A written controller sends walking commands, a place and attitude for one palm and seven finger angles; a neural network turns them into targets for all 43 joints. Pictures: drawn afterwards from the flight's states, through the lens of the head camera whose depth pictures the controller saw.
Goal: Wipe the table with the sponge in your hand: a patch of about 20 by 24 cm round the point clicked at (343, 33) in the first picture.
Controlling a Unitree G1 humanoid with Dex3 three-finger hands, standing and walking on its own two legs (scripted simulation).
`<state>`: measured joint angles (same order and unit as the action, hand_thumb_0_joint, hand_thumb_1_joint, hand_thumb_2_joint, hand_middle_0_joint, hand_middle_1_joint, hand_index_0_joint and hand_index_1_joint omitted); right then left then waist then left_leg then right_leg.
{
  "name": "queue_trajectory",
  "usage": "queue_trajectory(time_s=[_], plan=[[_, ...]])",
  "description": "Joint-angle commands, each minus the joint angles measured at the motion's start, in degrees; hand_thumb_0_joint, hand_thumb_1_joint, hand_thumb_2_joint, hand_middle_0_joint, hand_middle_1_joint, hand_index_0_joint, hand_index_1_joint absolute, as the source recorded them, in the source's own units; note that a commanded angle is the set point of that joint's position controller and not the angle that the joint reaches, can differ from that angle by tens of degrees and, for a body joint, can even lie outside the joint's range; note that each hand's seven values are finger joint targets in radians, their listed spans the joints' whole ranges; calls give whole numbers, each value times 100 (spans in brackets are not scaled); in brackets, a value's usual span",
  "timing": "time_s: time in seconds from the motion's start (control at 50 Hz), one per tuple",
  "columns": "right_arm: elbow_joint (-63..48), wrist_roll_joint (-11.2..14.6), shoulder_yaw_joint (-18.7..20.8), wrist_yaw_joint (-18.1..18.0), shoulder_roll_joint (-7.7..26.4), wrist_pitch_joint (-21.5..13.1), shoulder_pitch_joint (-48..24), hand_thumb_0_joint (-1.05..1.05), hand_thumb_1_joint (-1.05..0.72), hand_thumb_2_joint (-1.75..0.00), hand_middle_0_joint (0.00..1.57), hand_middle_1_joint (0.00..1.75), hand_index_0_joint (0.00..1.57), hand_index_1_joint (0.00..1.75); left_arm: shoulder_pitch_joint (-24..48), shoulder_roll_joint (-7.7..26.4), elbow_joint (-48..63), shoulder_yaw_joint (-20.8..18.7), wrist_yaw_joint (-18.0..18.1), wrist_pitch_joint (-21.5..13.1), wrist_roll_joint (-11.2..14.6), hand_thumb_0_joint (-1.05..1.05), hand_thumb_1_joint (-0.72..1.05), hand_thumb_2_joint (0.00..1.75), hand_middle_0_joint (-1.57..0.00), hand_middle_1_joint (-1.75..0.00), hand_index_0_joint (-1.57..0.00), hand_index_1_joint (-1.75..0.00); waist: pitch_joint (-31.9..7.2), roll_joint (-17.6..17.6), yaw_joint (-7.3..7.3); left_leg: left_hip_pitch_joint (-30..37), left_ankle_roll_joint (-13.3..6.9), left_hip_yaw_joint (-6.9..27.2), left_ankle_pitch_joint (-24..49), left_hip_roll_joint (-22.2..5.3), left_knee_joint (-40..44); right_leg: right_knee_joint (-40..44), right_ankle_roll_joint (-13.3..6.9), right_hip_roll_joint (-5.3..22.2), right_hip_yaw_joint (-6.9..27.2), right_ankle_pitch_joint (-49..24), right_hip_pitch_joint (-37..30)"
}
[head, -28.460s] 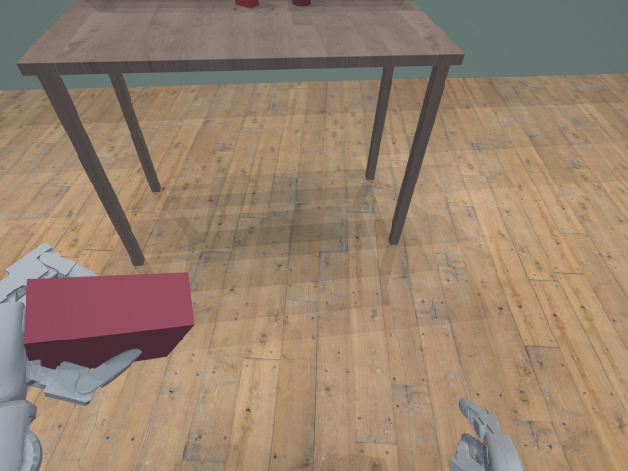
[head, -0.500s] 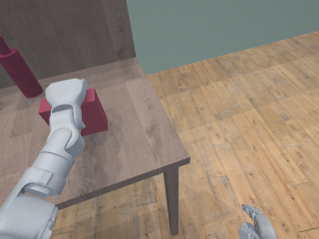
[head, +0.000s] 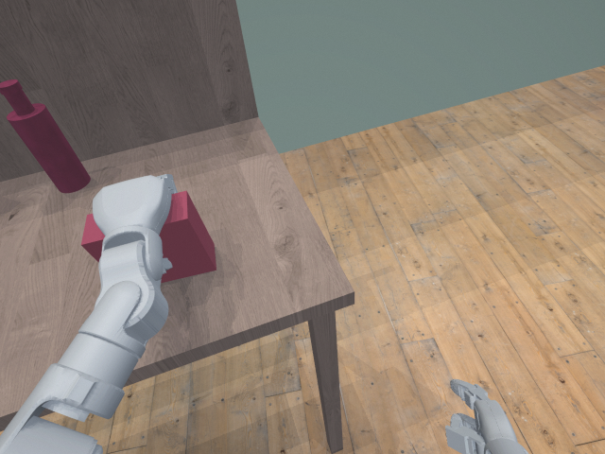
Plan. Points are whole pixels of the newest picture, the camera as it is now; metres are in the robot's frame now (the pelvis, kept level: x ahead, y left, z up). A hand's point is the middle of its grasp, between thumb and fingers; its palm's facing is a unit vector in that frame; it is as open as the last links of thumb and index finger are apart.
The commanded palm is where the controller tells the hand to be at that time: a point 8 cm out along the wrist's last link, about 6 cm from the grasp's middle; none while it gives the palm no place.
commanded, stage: wipe back along the third lane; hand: left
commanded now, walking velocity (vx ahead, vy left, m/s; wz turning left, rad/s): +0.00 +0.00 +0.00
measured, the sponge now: (162, 252) +0.35 +0.25 +0.10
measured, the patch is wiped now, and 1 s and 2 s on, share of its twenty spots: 0.90 0.90 0.90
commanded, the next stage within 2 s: slide back across to the middle lane in 0.26 s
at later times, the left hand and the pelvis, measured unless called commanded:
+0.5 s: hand (153, 250) +0.31 +0.23 +0.15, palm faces +0.14 -0.03 -0.99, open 9.6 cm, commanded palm +0.26 +0.23 +0.18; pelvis +0.00 -0.01 +0.00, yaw -1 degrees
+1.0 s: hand (109, 267) +0.28 +0.27 +0.15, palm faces +0.07 -0.03 -1.00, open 9.6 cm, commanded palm +0.24 +0.28 +0.20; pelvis -0.01 -0.02 +0.00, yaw -1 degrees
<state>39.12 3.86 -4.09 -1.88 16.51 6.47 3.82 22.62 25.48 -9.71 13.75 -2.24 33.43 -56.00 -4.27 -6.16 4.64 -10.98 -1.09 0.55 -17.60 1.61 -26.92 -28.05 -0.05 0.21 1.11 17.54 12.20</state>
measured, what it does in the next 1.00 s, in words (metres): stands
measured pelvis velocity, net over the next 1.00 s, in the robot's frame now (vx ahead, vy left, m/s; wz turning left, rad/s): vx -0.01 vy -0.02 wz -0.01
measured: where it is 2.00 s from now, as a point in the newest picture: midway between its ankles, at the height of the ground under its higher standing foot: outside the picture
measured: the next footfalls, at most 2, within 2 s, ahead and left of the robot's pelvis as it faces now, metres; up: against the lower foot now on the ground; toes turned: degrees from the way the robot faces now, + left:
none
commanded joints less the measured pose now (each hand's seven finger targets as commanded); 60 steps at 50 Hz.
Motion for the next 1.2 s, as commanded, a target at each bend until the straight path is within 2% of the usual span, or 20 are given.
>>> queue_trajectory(time_s=[0.0,0.06,0.12,0.16,0.22,0.24,0.3,0.4,0.42,0.46,0.52,0.58,0.62,0.68,0.72,0.76,0.82,0.86,1.02,1.18], plan=[[-926,-27,200,-54,557,-289,-1216,0,-90,-90,20,30,20,30,725,302,419,-220,-211,220,310,0,10,130,-120,-160,-120,-160,-792,1039,52,3,-21,-228,2007,63,290,165,-270,-216,-257,-2151,-774],[-942,-11,169,-39,528,-293,-1276,0,-90,-90,20,30,20,30,735,49,555,7,-227,304,341,0,10,130,-120,-160,-120,-160,-691,981,34,-12,-30,-216,1870,68,328,190,-271,-215,-286,-1993,-724],[-953,-45,190,-50,575,-297,-1299,0,-90,-90,20,30,20,30,431,391,631,-320,-227,339,327,0,10,130,-120,-160,-120,-160,-905,1038,131,21,-30,-236,1915,86,292,156,-269,-228,-176,-2142,-898],[-987,-4,152,-35,496,-302,-1366,0,-90,-90,20,30,20,30,383,-1,735,15,-271,343,394,0,10,130,-120,-160,-120,-160,-703,1079,60,-19,-37,-246,1825,81,322,184,-238,-220,-236,-2037,-809],[-1007,-29,175,-18,545,-303,-1391,0,-90,-90,20,30,20,30,132,299,893,-271,-252,371,345,0,10,130,-120,-160,-120,-160,-821,935,153,36,-20,-241,1938,85,295,149,-266,-239,-150,-2169,-882],[-1057,-14,146,4,476,-327,-1407,0,-90,-90,20,30,20,30,106,-21,1019,-20,-260,365,387,0,10,130,-120,-160,-120,-160,-828,1024,116,29,-33,-241,2030,93,275,113,-251,-224,-221,-2295,-918],[-1071,-9,164,63,456,-330,-1478,0,-90,-90,20,30,20,30,-231,-99,1350,-21,-239,395,443,0,10,130,-120,-160,-120,-160,-832,1085,138,87,-37,-260,2178,88,244,85,-233,-243,-207,-2528,-969],[-1032,-37,141,48,462,-292,-1568,0,-90,-90,20,30,20,30,-106,396,1508,-387,-169,510,376,0,10,130,-120,-160,-120,-160,-808,1079,192,61,-40,-280,2118,110,249,86,-236,-238,-79,-2530,-1026],[-1002,-57,148,32,516,-260,-1566,0,-90,-90,20,30,20,30,-202,834,1527,-765,-138,527,335,0,10,130,-120,-160,-120,-160,-854,1014,249,73,-16,-265,2058,91,268,75,-260,-257,14,-2418,-1047],[-1037,-33,101,38,418,-271,-1601,0,-90,-90,20,30,20,30,-160,475,1591,-444,-176,520,314,0,10,130,-120,-160,-120,-160,-779,1031,200,68,-28,-256,2202,91,278,67,-254,-249,-76,-2501,-1041],[-1028,-78,102,-2,489,-232,-1588,0,-90,-90,20,30,20,30,-110,968,1696,-819,-186,497,213,0,10,130,-120,-160,-120,-160,-790,873,242,108,-18,-229,2127,86,315,101,-285,-278,22,-2320,-1008],[-1024,-82,87,-22,443,-245,-1582,0,-90,-90,20,30,20,30,-139,1009,1685,-857,-212,413,223,0,10,130,-120,-160,-120,-160,-823,852,254,95,-27,-248,2239,97,289,82,-271,-250,5,-2478,-1099],[-1044,-120,107,-39,506,-216,-1603,0,-90,-90,20,30,20,30,-225,1489,1903,-1281,-186,352,138,0,10,130,-120,-160,-120,-160,-1051,696,339,139,-5,-212,2299,112,290,48,-316,-266,150,-2515,-1238],[-1076,-106,96,-36,438,-236,-1593,0,-90,-90,20,30,20,30,-355,1297,2003,-1176,-212,288,240,0,10,130,-120,-160,-120,-160,-959,716,316,133,-25,-234,2475,108,258,40,-286,-247,63,-2731,-1254],[-1038,-145,125,-70,526,-206,-1561,0,-90,-90,20,30,20,30,-307,1783,2017,-1567,-194,274,179,0,10,130,-120,-160,-120,-160,-1014,711,335,147,-17,-224,2367,122,260,65,-306,-265,194,-2622,-1266],[-1042,-116,113,-96,477,-213,-1585,0,-90,-90,20,30,20,30,-239,1623,1939,-1408,-233,253,230,0,10,130,-120,-160,-120,-160,-795,765,276,83,-35,-241,2251,108,288,117,-273,-242,99,-2448,-1150],[-1043,-141,154,-130,559,-221,-1597,0,-90,-90,20,30,20,30,-111,2077,2129,-1722,-310,202,204,0,10,130,-120,-160,-120,-160,-1014,572,321,162,-52,-199,2268,141,278,111,-301,-242,195,-2467,-1240],[-1040,-121,153,-162,501,-258,-1561,0,-90,-90,20,30,20,30,-133,1777,2004,-1482,-395,127,250,0,10,130,-120,-160,-120,-160,-867,657,247,152,-81,-212,2322,141,247,129,-270,-228,79,-2510,-1139],[-1014,-177,253,-289,617,-314,-1341,0,-90,-90,20,30,20,30,-378,2425,2056,-2110,-436,-458,320,0,10,130,-120,-160,-120,-160,-859,631,236,195,-79,-199,2068,150,240,230,-253,-217,147,-2240,-1070],[-776,-172,270,-449,650,-469,-1110,0,-90,-90,20,30,20,30,525,2302,967,-1839,-346,-898,271,0,10,130,-120,-160,-120,-160,-532,696,62,115,-73,-211,1582,147,390,507,-227,-189,-67,-1568,-739]])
